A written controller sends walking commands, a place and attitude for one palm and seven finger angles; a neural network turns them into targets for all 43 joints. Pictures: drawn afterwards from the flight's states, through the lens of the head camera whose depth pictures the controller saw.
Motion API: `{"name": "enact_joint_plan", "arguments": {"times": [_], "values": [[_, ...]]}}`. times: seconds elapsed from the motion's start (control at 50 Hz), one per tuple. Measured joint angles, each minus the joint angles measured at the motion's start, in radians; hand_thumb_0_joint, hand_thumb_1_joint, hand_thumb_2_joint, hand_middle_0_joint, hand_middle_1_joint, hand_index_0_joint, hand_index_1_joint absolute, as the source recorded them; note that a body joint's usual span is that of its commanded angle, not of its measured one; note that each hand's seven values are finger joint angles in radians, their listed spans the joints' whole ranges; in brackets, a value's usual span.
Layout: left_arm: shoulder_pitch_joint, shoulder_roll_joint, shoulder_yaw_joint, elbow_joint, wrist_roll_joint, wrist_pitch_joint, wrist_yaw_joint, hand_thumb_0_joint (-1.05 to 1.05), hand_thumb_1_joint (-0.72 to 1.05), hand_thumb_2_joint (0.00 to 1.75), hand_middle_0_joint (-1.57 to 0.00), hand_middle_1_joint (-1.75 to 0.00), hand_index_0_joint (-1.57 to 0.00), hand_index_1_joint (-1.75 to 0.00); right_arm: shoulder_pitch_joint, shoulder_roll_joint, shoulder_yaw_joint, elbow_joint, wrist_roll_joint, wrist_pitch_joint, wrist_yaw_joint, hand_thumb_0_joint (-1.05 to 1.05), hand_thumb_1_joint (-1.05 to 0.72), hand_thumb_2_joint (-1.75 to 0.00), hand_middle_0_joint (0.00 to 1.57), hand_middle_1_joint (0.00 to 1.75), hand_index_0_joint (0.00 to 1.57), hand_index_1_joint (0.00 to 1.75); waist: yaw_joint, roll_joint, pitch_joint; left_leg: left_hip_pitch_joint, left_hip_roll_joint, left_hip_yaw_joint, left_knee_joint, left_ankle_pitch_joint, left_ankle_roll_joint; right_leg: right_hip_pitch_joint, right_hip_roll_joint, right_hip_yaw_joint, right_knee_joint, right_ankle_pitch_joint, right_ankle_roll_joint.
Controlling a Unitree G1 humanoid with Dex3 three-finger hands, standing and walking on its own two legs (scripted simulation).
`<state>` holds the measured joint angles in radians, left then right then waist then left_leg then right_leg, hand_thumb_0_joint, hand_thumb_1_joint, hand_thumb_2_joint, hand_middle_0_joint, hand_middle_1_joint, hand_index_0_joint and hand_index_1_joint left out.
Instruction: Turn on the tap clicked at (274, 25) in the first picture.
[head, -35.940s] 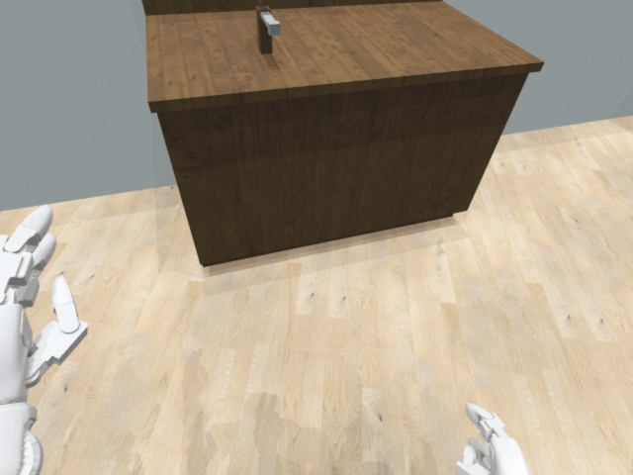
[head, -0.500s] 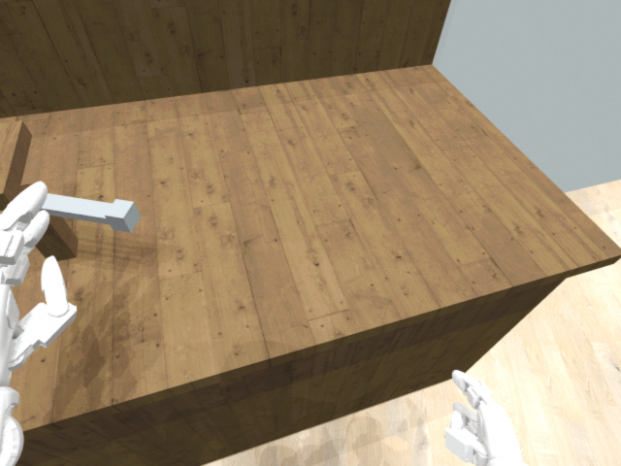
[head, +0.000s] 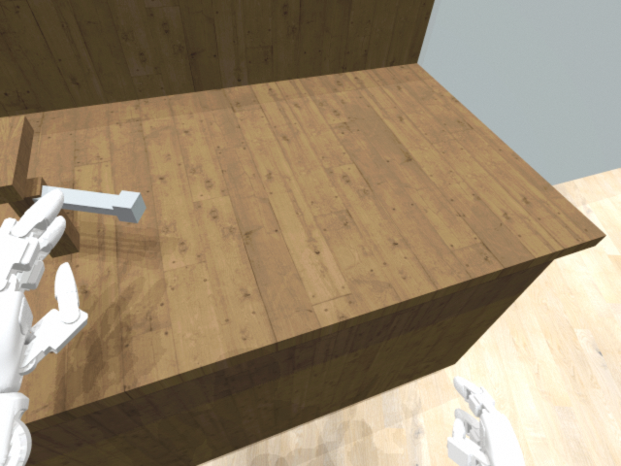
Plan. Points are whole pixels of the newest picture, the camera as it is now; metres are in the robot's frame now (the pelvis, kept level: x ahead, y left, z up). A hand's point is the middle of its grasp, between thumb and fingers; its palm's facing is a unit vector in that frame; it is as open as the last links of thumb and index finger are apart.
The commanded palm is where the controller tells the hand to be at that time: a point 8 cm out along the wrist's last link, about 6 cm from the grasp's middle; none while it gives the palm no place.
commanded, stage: shuffle to correct the standing spot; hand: left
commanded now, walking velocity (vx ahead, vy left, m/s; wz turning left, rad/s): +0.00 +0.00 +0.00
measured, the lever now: (129, 206) +0.39 +0.26 +0.11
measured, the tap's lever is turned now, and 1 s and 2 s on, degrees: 63 63 63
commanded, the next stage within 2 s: come to a stop and stand still in 0.36 s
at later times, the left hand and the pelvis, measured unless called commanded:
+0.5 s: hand (59, 342) +0.19 +0.23 +0.17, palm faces +0.36 -0.84 -0.41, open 7.5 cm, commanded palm +0.12 +0.26 +0.18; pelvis -0.04 -0.01 -0.01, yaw -1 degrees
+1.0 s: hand (28, 332) +0.19 +0.26 +0.17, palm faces +0.36 -0.85 -0.37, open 7.5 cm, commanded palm +0.13 +0.29 +0.18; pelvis -0.05 +0.01 +0.00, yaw -3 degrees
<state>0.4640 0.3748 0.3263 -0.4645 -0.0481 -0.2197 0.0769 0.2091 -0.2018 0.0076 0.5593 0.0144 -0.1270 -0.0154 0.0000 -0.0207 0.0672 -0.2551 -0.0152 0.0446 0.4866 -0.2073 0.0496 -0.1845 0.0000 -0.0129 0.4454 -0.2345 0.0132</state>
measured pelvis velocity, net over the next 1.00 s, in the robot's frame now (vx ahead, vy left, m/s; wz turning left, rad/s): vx -0.05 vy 0.01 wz -0.05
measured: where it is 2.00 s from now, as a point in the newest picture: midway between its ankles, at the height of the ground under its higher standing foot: outside the picture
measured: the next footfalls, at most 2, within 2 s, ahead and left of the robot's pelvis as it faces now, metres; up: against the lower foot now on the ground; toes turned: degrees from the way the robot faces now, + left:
none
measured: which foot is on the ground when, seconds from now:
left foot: down 0.00-1.00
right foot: down 0.00-1.00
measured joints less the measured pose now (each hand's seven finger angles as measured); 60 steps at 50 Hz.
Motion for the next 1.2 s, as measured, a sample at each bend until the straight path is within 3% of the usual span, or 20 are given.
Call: {"name": "enact_joint_plan", "arguments": {"times": [0.08,0.24,0.42,0.54,0.62,0.68,0.72,0.78,0.8,0.82,0.86,0.92,0.98,1.04,1.2], "values": [[-0.035,0.018,0.038,0.031,0.004,0.001,0.011,0.02,0.88,0.89,-0.22,-0.3,-0.22,-0.3,0.022,0.005,0.007,0.012,0.0,-0.004,-0.015,0.02,-0.91,-0.9,0.2,0.3,0.2,0.3,0.022,-0.011,0.001,-0.003,-0.002,-0.009,0.003,0.007,0.004,0.006,-0.002,-0.01,-0.009,0.01,0.002],[-0.117,-0.034,0.043,0.016,0.021,-0.011,0.038,0.02,0.89,0.9,-0.21,-0.3,-0.21,-0.3,0.005,0.017,0.026,0.021,-0.004,-0.032,-0.006,0.02,-0.91,-0.9,0.2,0.3,0.2,0.3,0.059,-0.015,0.01,-0.009,-0.006,-0.001,-0.008,0.026,0.01,-0.009,-0.006,-0.002,-0.006,0.025,0.007],[-0.092,-0.002,0.052,-0.032,0.019,-0.028,0.011,0.02,0.89,0.9,-0.21,-0.3,-0.21,-0.3,-0.051,0.048,0.039,-0.025,-0.015,-0.035,0.006,0.02,-0.9,-0.9,0.2,0.3,0.21,0.3,0.047,-0.009,0.049,-0.07,0.022,0.0,0.034,0.03,-0.006,-0.07,0.02,-0.001,0.029,0.036,-0.009],[-0.052,0.014,0.076,-0.087,0.001,-0.051,-0.002,0.02,0.88,0.89,-0.21,-0.3,-0.21,-0.3,-0.053,0.034,0.026,-0.031,-0.015,-0.037,0.003,0.02,-0.9,-0.9,0.2,0.3,0.21,0.3,0.051,0.012,0.072,-0.128,0.054,-0.02,0.094,0.017,-0.029,-0.108,0.053,-0.018,0.047,0.047,-0.031],[-0.013,-0.01,0.052,-0.091,-0.006,-0.027,0.02,0.02,0.88,0.89,-0.22,-0.3,-0.21,-0.3,-0.03,0.004,0.017,0.004,-0.012,-0.021,-0.012,0.02,-0.91,-0.9,0.2,0.3,0.21,0.3,0.049,0.008,0.037,-0.139,0.019,-0.055,0.19,-0.102,-0.052,-0.132,0.048,-0.004,0.061,0.045,-0.036],[-0.011,-0.021,0.033,-0.07,0.0,0.006,0.04,0.01,0.88,0.89,-0.22,-0.3,-0.21,-0.3,-0.004,-0.018,0.007,0.036,-0.01,-0.013,-0.027,0.02,-0.91,-0.9,0.2,0.3,0.2,0.3,0.024,0.009,0.004,-0.063,-0.001,-0.07,0.117,-0.083,-0.035,-0.134,0.037,-0.008,0.061,0.041,-0.024],[-0.026,-0.014,0.034,-0.045,0.002,0.019,0.048,0.02,0.88,0.89,-0.22,-0.3,-0.21,-0.3,0.002,-0.018,0.001,0.055,-0.007,-0.007,-0.036,0.02,-0.91,-0.9,0.2,0.3,0.2,0.3,0.017,-0.014,0.014,-0.034,-0.022,-0.062,0.079,-0.055,-0.009,-0.117,0.016,-0.001,0.053,0.044,-0.014],[-0.029,0.002,0.045,-0.031,0.007,0.033,0.052,0.02,0.88,0.89,-0.22,-0.3,-0.21,-0.3,0.023,-0.016,-0.002,0.046,-0.001,-0.008,-0.037,0.02,-0.91,-0.9,0.2,0.3,0.2,0.3,0.01,-0.032,0.019,0.001,-0.039,-0.053,0.034,-0.036,0.004,-0.096,-0.001,0.009,0.037,0.054,-0.006],[-0.081,0.041,0.061,-0.019,0.053,0.027,0.028,0.02,0.88,0.89,-0.22,-0.3,-0.21,-0.3,0.044,-0.018,-0.007,0.036,-0.016,-0.031,-0.038,0.02,-0.91,-0.9,0.2,0.3,0.2,0.3,0.027,-0.028,0.026,-0.008,-0.037,-0.058,0.047,-0.038,0.005,-0.097,0.0,0.003,0.038,0.055,-0.004],[-0.157,0.092,0.086,0.025,0.066,-0.015,0.005,0.02,0.88,0.89,-0.22,-0.3,-0.21,-0.3,0.058,-0.019,-0.003,0.04,-0.019,-0.053,-0.034,0.02,-0.91,-0.9,0.2,0.3,0.2,0.3,0.039,-0.028,0.025,-0.028,-0.037,-0.067,0.066,-0.042,0.005,-0.107,0.0,-0.006,0.043,0.055,-0.005],[-0.262,0.137,0.133,0.11,0.036,-0.074,-0.009,0.02,0.88,0.89,-0.22,-0.3,-0.22,-0.3,0.055,-0.014,0.011,0.058,-0.016,-0.065,-0.012,0.02,-0.91,-0.9,0.2,0.3,0.2,0.3,0.053,-0.031,0.023,-0.034,-0.034,-0.063,0.072,-0.044,0.003,-0.113,0.003,-0.002,0.041,0.06,-0.008],[-0.243,0.084,0.149,0.117,-0.012,-0.088,0.007,0.02,0.88,0.9,-0.21,-0.3,-0.21,-0.3,0.047,-0.007,0.017,0.048,-0.004,-0.069,0.02,0.02,-0.91,-0.9,0.2,0.3,0.2,0.3,0.039,-0.019,0.008,-0.008,-0.04,-0.034,0.039,-0.033,0.013,-0.109,-0.006,0.021,0.038,0.058,-0.011],[-0.137,0.013,0.088,0.085,-0.009,-0.092,0.009,0.02,0.89,0.9,-0.21,-0.3,-0.2,-0.3,0.048,0.003,0.017,0.029,0.006,-0.069,0.032,0.02,-0.91,-0.9,0.2,0.3,0.2,0.3,0.025,-0.002,-0.008,0.012,-0.052,-0.007,0.017,-0.032,0.025,-0.108,-0.026,0.033,0.046,0.054,-0.004],[-0.066,-0.015,0.026,0.085,0.008,-0.087,-0.003,0.02,0.89,0.9,-0.21,-0.3,-0.2,-0.3,0.05,0.022,0.022,0.028,0.008,-0.058,0.025,0.02,-0.91,-0.9,0.2,0.3,0.2,0.3,0.018,0.003,-0.013,0.027,-0.06,-0.005,0.012,-0.036,0.029,-0.098,-0.035,0.034,0.053,0.047,0.012],[-0.118,-0.022,0.041,0.082,0.015,-0.067,0.013,0.02,0.88,0.89,-0.22,-0.3,-0.21,-0.3,0.034,0.039,0.04,0.051,-0.001,-0.054,0.013,0.02,-0.91,-0.9,0.2,0.3,0.2,0.3,0.051,-0.008,0.002,0.045,-0.046,-0.042,0.026,-0.055,0.014,-0.055,-0.024,-0.004,0.032,0.038,0.01]]}}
